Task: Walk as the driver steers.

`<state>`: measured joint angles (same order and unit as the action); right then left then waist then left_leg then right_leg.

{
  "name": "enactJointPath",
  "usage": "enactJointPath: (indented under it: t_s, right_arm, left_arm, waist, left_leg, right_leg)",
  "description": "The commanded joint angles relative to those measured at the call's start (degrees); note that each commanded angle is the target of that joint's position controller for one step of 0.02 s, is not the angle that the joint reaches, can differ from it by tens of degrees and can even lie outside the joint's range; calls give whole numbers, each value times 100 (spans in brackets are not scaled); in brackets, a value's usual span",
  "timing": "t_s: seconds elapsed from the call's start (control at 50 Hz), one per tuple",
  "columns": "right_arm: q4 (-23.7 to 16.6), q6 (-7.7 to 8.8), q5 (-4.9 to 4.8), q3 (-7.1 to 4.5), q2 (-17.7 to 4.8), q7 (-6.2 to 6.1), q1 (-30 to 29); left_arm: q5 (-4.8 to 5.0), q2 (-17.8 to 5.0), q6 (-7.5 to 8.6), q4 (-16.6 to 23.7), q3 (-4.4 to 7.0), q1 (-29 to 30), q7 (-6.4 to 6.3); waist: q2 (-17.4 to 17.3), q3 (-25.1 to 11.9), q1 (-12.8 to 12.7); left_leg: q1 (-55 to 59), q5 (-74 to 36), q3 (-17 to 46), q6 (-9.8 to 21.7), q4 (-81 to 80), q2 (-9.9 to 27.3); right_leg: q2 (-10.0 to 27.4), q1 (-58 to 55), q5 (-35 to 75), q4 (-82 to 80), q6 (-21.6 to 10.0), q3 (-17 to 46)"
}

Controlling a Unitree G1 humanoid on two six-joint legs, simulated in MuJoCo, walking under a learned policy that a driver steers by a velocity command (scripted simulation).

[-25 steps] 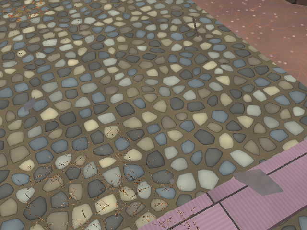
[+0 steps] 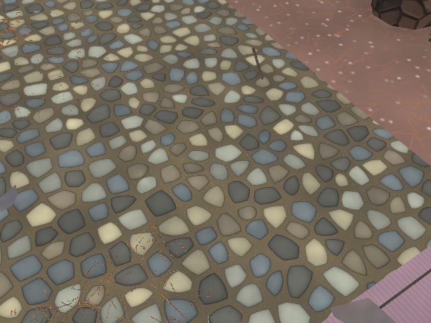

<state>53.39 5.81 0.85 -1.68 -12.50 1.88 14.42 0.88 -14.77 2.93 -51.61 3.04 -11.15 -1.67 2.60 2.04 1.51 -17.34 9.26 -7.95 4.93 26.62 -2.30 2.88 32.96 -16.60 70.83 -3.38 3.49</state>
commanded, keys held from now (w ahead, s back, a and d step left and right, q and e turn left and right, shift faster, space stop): no key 0.02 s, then q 0.88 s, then w+q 0.10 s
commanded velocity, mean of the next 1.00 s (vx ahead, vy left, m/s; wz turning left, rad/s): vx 0.06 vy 0.00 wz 0.45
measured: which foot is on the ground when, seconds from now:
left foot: down 0.00-0.30, up 0.32-0.70, down 0.72-1.00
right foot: up 0.00-0.28, down 0.30-0.72, up 0.74-1.00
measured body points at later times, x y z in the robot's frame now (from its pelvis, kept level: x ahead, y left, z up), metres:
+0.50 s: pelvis +0.11 -0.02 +0.01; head +0.15 -0.03 +0.46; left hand +0.19 +0.27 -0.10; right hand +0.28 -0.29 -0.12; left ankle +0.07 +0.10 -0.66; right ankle +0.18 -0.12 -0.73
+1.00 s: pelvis +0.11 +0.03 +0.01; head +0.13 +0.07 +0.46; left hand +0.10 +0.35 -0.11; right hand +0.37 -0.15 -0.07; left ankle +0.09 +0.11 -0.73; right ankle +0.21 -0.10 -0.68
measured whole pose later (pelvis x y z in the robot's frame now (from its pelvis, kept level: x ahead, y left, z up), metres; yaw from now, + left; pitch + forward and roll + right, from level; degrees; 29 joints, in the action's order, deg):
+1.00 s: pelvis +0.11 +0.03 +0.01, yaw +30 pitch +3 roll -2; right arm 38.9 -0.4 -0.8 -4.0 -15.9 -2.1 12.2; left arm 0.2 -17.3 0.2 -46.6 5.0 -5.6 -2.1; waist 1.4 0.8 0.8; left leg -17.1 10.7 5.7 4.1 24.8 -3.5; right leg -0.1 29.5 -18.3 50.4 3.5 2.9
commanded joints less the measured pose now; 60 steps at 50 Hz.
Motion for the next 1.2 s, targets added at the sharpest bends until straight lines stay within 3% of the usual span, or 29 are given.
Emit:
enactJointPath:
  t_s: [0.02,0.04,0.08,0.12,0.14,0.22,0.28,0.3,0.32,0.34,0.36,0.4,0.46,0.54,0.6,0.66,0.7,0.72,0.74,0.76,0.78,0.82,0.9,0.98,1.06,1.1,1.16,1.18,1.2]
  right_arm:
    - [-151,117,3,-76,-482,-115,-224]
    - [-91,57,-9,-66,-490,-166,-133]
    - [-156,-85,1,-80,-598,-254,-188]
    - [-183,-205,-31,-240,-1109,-300,-3]
    - [-196,-234,-40,-283,-1234,-303,45]
    - [-212,-382,-186,-383,-1224,-371,133]
    - [-390,-495,-261,-382,-1120,-431,-76]
    - [-530,-490,-208,-289,-863,-434,-72]
    - [-643,-454,-163,-194,-381,-410,180]
    - [-606,-444,-172,-261,-753,-408,247]
    - [-575,-488,-221,-383,-1080,-381,302]
    - [-592,-662,-208,-442,-1073,-422,226]
    - [-835,-824,-237,-409,-857,-400,-22]
    - [-1161,-840,-202,-317,-694,-300,-339]
    - [-1313,-851,-199,-322,-803,-186,-433]
    - [-1373,-899,-195,-395,-921,-73,-318]
    - [-1243,-902,-148,-504,-1057,-76,75]
    - [-1258,-889,-134,-651,-1528,-166,232]
    - [-1516,-866,-48,-716,-2102,-250,104]
    - [-1570,-721,121,-673,-1884,-218,180]
    - [-1608,-604,93,-621,-1706,-227,-120]
    - [-1744,-547,-124,-527,-1324,-298,-666]
    - [-1842,-565,-117,-458,-1216,-409,-539]
    - [-1803,-538,-190,-492,-1329,-439,-175]
    - [-1795,-500,-191,-522,-1443,-388,-82]
    - [-1822,-501,-208,-509,-1435,-341,-122]
    - [-1839,-526,-208,-392,-1175,-307,-265]
    - [-1858,-504,-169,-308,-925,-305,-301]
    - [-1915,-472,-107,-158,-455,-297,-283]
  left_arm:
    - [-38,-289,-119,9,111,-723,-58]
    - [-116,-306,-102,117,114,-461,-43]
    - [-177,-27,-92,270,1,-24,-30]
    - [-122,-55,-137,373,-24,440,-44]
    - [-133,-187,-154,407,3,506,-44]
    - [-109,-493,-134,522,72,779,-61]
    - [-94,-712,-17,349,186,162,-49]
    - [-190,-1008,-6,337,261,-141,-99]
    - [-238,-1447,-91,399,357,81,-180]
    - [-263,-944,-99,488,251,-41,-200]
    - [-246,-658,-70,615,147,131,-198]
    - [-150,-582,-69,773,117,619,-175]
    - [-212,-646,-157,732,112,688,-200]
    - [-193,-869,-214,691,179,725,-251]
    - [-161,-1077,-235,661,255,752,-200]
    - [-34,-1167,-264,623,303,789,-138]
    - [66,-984,-298,456,289,526,-102]
    - [-72,-686,-318,412,228,321,-42]
    - [-277,-494,-314,773,169,611,-36]
    - [-222,-686,-299,889,238,1079,-73]
    - [-91,-757,-309,888,273,1054,-76]
    - [-128,-836,-323,725,330,829,-156]
    - [-108,-717,-256,811,316,678,-143]
    - [-46,-694,-155,985,270,926,-22]
    - [-5,-703,99,1094,249,1056,148]
    - [46,-705,211,1098,250,936,207]
    - [50,-648,342,874,259,271,240]
    - [-26,-760,361,822,288,6,206]
    - [-183,-1018,359,798,309,-422,165]
  waist:
    - [-503,-158,-430]
    - [-453,-188,-394]
    - [-488,-300,-313]
    - [-637,-308,-54]
    - [-694,-375,-31]
    - [-807,-296,51]
    - [-698,-587,-324]
    - [-261,-1058,-342]
    - [1179,-1089,-8]
    - [1168,-1338,-225]
    - [631,-1311,-134]
    - [278,-1067,-10]
    - [544,-695,-67]
    - [563,-757,-173]
    - [632,-808,-185]
    - [629,-748,-46]
    - [281,-738,97]
    - [-926,-625,4]
    - [-2278,-487,-100]
    - [-1578,-859,267]
    - [-1272,-751,80]
    - [-981,-663,-126]
    - [-971,-851,-194]
    - [-1201,-623,28]
    - [-1132,-431,106]
    - [-1134,-385,31]
    - [-982,-396,-342]
    - [-795,-475,-467]
    - [111,-755,-526]
  left_leg:
    - [31,-2128,1076,867,-1701,1397]
    - [181,-2197,1033,828,-1650,1335]
    - [149,-2197,795,722,-1573,1069]
    - [209,-1726,975,739,-1576,1094]
    - [339,-1543,1205,818,-1521,1263]
    - [851,-1245,1868,892,-1117,1481]
    - [760,-1244,2004,481,-259,1107]
    - [244,-691,1758,178,547,779]
    - [-1311,1622,959,-242,1633,-124]
    - [-1707,2984,993,-477,3007,-153]
    - [-1812,2772,1229,-576,3796,68]
    - [-2018,2097,1273,-812,4083,349]
    - [-1818,1538,980,-1019,3853,358]
    - [-1361,1244,784,-972,2768,534]
    - [-752,1122,591,-776,2023,554]
    - [-251,839,424,-486,1104,498]
    - [664,16,411,-134,-47,253]
    - [1343,-1336,1606,226,-583,1010]
    - [1561,-2526,3560,1272,-736,2326]
    - [1216,-1970,3670,1624,-896,2353]
    - [1143,-1451,3182,1340,-923,2023]
    - [1028,-863,2727,793,-838,1587]
    - [973,-1269,2607,825,-779,1339]
    - [969,1818,3247,892,-1332,1285]
    - [768,2005,3519,941,-1290,1229]
    - [503,2097,3671,943,-1243,1138]
    - [-72,2155,3485,665,-841,784]
    - [-478,1957,3220,421,-300,519]
    - [-982,2047,2399,24,1310,-78]
  right_leg:
    - [250,-142,483,-428,85,147]
    - [310,-17,792,-893,178,103]
    - [259,-383,1112,-2329,389,-114]
    - [-20,-609,1110,-3004,536,-291]
    - [-42,-663,1065,-3140,570,-213]
    - [-122,-506,633,-3760,603,-32]
    - [-164,-1693,1304,-5070,394,-111]
    - [586,-2700,2131,-5074,77,485]
    - [1613,-3637,3665,-4975,-758,1561]
    - [2110,-3627,4074,-5069,-1328,2016]
    - [1971,-3494,4013,-5029,-1311,1675]
    - [1555,-3138,2998,-5096,-976,980]
    - [1312,-2521,2464,-5428,-1037,356]
    - [1388,-2508,2441,-5487,-1072,-130]
    - [1504,-2430,2444,-5443,-1002,-366]
    - [1597,-2464,2088,-5157,-766,-488]
    - [1238,-2053,1147,-4410,-225,-872]
    - [687,-1082,-99,-3136,285,-1401]
    - [-166,493,-2180,-1758,762,-1305]
    - [-213,507,-2193,-801,722,-330]
    - [-94,607,-1672,-573,633,-131]
    - [23,665,-881,-707,617,19]
    - [-195,332,-293,-1001,702,26]
    - [-275,241,-97,-2361,685,16]
    - [-383,-334,-305,-3333,552,51]
    - [-465,-849,-372,-3738,448,2]
    - [-412,-2228,566,-4912,230,-232]
    - [-40,-2917,639,-5039,110,45]
    - [977,-3565,558,-5353,-188,1104]
Velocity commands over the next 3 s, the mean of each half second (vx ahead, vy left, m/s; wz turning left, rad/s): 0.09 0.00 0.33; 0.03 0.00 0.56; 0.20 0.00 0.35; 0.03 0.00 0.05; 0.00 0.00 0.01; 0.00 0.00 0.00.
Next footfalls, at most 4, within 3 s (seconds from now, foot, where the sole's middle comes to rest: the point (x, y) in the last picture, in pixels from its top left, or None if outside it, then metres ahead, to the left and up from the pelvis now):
0.30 right None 0.22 -0.12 -0.77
0.72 left None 0.12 0.13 -0.77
1.18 right None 0.30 0.00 -0.77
1.54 left None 0.21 0.24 -0.77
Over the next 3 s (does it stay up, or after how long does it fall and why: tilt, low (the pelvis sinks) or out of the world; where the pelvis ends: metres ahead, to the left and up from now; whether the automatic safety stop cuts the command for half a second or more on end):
stays up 0.22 0.10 0.00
